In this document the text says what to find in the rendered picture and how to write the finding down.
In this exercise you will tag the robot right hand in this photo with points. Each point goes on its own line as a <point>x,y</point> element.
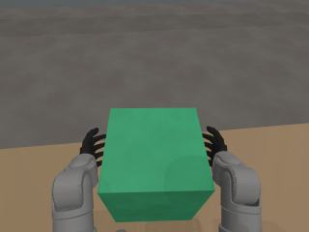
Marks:
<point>217,141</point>

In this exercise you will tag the robot right forearm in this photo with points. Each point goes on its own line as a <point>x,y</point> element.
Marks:
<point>240,194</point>

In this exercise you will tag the robot left hand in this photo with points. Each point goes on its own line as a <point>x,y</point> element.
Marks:
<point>89,147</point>

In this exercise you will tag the robot left forearm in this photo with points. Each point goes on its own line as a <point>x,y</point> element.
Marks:
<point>72,200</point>

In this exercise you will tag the carton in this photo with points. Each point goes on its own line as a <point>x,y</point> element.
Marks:
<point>155,165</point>

